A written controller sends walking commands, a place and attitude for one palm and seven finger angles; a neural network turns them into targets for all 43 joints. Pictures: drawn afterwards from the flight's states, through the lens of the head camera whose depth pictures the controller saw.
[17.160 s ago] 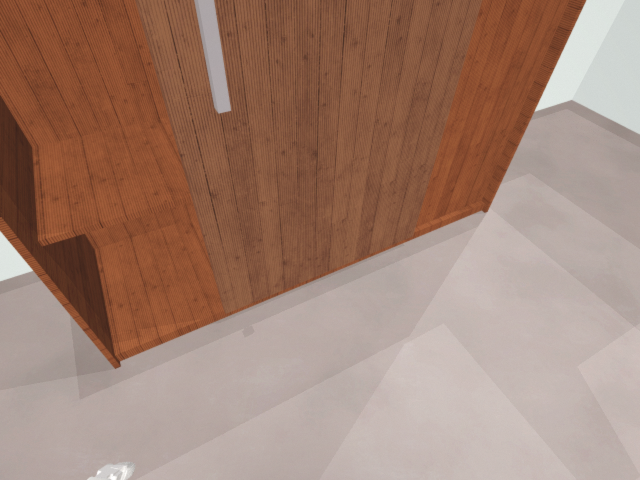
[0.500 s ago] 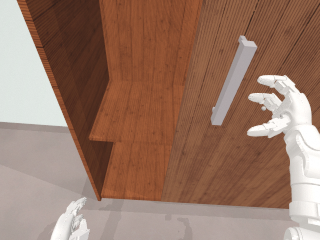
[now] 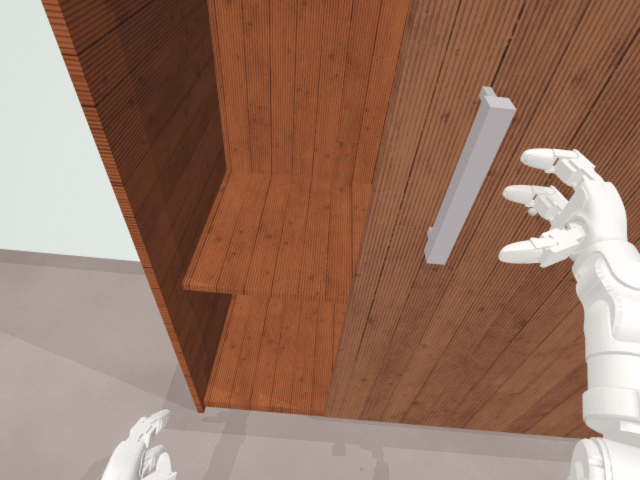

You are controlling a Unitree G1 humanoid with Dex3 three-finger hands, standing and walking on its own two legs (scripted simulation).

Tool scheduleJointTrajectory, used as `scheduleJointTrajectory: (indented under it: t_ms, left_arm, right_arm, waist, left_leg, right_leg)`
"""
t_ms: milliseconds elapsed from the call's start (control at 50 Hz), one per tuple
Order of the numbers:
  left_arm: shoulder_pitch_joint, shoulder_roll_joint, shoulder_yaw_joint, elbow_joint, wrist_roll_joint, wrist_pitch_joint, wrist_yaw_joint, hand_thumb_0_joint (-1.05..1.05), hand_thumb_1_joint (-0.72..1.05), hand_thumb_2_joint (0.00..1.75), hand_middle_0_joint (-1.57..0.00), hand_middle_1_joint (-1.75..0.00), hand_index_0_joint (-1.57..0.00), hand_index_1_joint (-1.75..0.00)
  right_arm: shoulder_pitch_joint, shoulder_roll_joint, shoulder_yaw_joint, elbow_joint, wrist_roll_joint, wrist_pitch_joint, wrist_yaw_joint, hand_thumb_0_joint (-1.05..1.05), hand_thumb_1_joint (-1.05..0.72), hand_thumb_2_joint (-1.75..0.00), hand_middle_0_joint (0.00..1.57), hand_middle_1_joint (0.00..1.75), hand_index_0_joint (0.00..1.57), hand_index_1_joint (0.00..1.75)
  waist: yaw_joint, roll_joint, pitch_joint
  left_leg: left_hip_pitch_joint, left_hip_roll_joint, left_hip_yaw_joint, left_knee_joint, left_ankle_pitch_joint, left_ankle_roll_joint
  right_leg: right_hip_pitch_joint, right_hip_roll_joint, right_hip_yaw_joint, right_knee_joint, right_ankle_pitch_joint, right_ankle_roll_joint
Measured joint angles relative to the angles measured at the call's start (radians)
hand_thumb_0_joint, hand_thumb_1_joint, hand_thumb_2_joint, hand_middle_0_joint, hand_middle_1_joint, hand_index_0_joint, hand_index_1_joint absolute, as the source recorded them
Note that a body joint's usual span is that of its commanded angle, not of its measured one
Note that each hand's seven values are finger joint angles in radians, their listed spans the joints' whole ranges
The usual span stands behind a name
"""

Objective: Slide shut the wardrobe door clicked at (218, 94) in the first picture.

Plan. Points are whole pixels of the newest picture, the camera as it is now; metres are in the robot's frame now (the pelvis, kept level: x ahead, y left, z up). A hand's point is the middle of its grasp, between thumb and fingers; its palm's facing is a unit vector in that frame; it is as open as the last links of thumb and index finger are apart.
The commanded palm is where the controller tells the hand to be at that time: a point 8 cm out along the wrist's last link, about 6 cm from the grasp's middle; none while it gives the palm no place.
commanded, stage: move the hooked fingers beside the handle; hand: right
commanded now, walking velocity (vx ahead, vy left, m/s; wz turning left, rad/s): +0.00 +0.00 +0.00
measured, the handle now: (458, 183) +0.45 -0.14 +0.19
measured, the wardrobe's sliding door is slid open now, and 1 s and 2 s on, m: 0.37 0.37 0.37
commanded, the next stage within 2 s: none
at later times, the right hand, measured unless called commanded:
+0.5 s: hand (515, 226) +0.38 -0.19 +0.18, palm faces +0.03 +1.00 -0.04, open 14.0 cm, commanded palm +0.35 -0.24 +0.19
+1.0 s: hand (532, 207) +0.37 -0.19 +0.22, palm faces +0.04 +1.00 -0.04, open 14.0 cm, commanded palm +0.35 -0.24 +0.19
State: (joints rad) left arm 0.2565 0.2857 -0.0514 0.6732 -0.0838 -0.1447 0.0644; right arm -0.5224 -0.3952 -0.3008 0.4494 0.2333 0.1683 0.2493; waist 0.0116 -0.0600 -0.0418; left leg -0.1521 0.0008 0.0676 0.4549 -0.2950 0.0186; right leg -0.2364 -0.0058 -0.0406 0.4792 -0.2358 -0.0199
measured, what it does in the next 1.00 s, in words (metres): stands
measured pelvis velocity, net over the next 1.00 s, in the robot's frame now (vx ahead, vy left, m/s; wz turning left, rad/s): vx -0.01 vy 0.01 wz -0.01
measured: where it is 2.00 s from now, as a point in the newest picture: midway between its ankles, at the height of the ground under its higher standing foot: outside the picture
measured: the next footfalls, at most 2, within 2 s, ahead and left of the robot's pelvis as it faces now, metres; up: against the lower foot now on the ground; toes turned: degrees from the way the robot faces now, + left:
none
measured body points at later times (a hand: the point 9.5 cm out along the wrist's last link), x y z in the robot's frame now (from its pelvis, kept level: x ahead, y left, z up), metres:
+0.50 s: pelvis -0.01 +0.00 +0.00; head -0.02 +0.02 +0.45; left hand +0.14 +0.24 -0.10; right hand +0.37 -0.25 +0.19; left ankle -0.03 +0.10 -0.74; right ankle +0.01 -0.11 -0.74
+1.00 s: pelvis -0.01 +0.01 +0.00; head -0.03 +0.03 +0.45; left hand +0.15 +0.25 -0.09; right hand +0.36 -0.25 +0.22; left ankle -0.03 +0.10 -0.74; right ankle +0.01 -0.11 -0.74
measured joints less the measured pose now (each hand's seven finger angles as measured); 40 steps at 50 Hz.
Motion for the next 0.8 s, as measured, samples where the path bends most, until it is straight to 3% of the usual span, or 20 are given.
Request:
scheduleJointTrajectory:
  t_ms: [80, 220, 280, 340, 400, 580, 740, 800]
  left_arm:
    - [-0.021, 0.004, 0.002, -0.020, 0.001, 0.008, -0.002, 0.01, 0.91, 0.89, -0.20, -0.30, -0.20, -0.30]
    - [-0.047, -0.015, -0.010, -0.003, 0.015, -0.012, 0.005, 0.01, 0.91, 0.89, -0.20, -0.30, -0.20, -0.30]
    - [-0.064, -0.025, -0.024, 0.012, 0.012, -0.001, 0.010, 0.01, 0.91, 0.89, -0.20, -0.30, -0.20, -0.30]
    - [-0.071, -0.028, -0.031, 0.006, 0.005, 0.019, 0.015, 0.01, 0.91, 0.89, -0.20, -0.30, -0.20, -0.30]
    - [-0.059, -0.022, -0.027, -0.011, 0.004, 0.028, 0.015, 0.01, 0.91, 0.89, -0.21, -0.30, -0.20, -0.30]
    - [0.016, -0.005, -0.007, 0.020, 0.015, 0.001, 0.006, 0.01, 0.91, 0.89, -0.20, -0.30, -0.20, -0.30]
    - [0.003, 0.007, 0.000, 0.001, -0.003, 0.026, 0.005, 0.02, 0.91, 0.89, -0.20, -0.30, -0.20, -0.30]
    - [-0.004, 0.008, 0.005, -0.011, 0.002, 0.019, 0.005, 0.02, 0.91, 0.89, -0.20, -0.30, -0.20, -0.30]
  right_arm:
    - [0.057, 0.025, 0.018, -0.038, 0.007, 0.037, -0.002, -0.01, 0.50, -0.30, 0.30, 1.20, 0.30, 1.20]
    - [0.077, 0.095, 0.064, -0.168, -0.003, -0.042, -0.060, -0.02, 0.50, -0.30, 0.30, 1.20, 0.30, 1.20]
    - [0.003, 0.076, 0.066, -0.096, -0.004, -0.030, -0.065, -0.02, 0.50, -0.30, 0.30, 1.20, 0.30, 1.20]
    - [-0.061, 0.039, 0.063, 0.018, -0.010, 0.022, -0.059, -0.01, 0.50, -0.30, 0.30, 1.20, 0.30, 1.20]
    - [-0.064, 0.019, 0.052, 0.083, -0.015, 0.050, -0.051, -0.01, 0.50, -0.30, 0.30, 1.20, 0.30, 1.20]
    - [0.027, 0.065, 0.031, -0.074, -0.005, -0.086, -0.046, -0.02, 0.50, -0.30, 0.30, 1.20, 0.30, 1.20]
    - [0.015, 0.017, 0.030, 0.024, 0.000, 0.036, -0.027, -0.01, 0.50, -0.30, 0.30, 1.20, 0.30, 1.20]
    - [0.071, 0.043, 0.025, -0.034, 0.001, 0.019, -0.037, -0.01, 0.50, -0.30, 0.30, 1.20, 0.30, 1.20]
  waist:
    - [-0.004, -0.011, 0.009]
    - [-0.024, 0.005, 0.025]
    - [-0.021, 0.010, 0.019]
    - [-0.010, 0.008, 0.015]
    - [0.002, -0.002, 0.018]
    - [-0.004, 0.004, 0.022]
    - [0.010, -0.011, 0.010]
    - [0.008, -0.012, 0.024]
  left_leg:
    - [-0.008, 0.004, 0.001, 0.003, 0.003, -0.004]
    - [0.017, 0.010, 0.011, 0.001, 0.004, -0.005]
    - [0.021, 0.008, 0.015, -0.004, 0.007, -0.003]
    - [0.009, 0.006, 0.015, -0.006, 0.014, -0.002]
    - [-0.006, 0.004, 0.011, -0.008, 0.020, -0.001]
    - [0.020, 0.001, 0.004, -0.017, 0.015, 0.000]
    - [0.002, -0.003, 0.001, -0.010, 0.016, 0.004]
    - [-0.002, -0.003, 0.001, -0.008, 0.017, 0.004]
  right_leg:
    - [-0.008, 0.004, 0.000, 0.002, 0.005, -0.005]
    - [0.014, 0.011, 0.010, -0.003, 0.010, -0.005]
    - [0.016, 0.010, 0.014, -0.006, 0.014, -0.003]
    - [0.005, 0.008, 0.014, -0.010, 0.021, -0.002]
    - [-0.008, 0.006, 0.011, -0.013, 0.027, -0.002]
    - [0.020, 0.003, 0.005, -0.021, 0.020, 0.000]
    - [0.005, -0.002, 0.003, -0.017, 0.021, 0.003]
    - [0.003, -0.002, 0.002, -0.018, 0.023, 0.003]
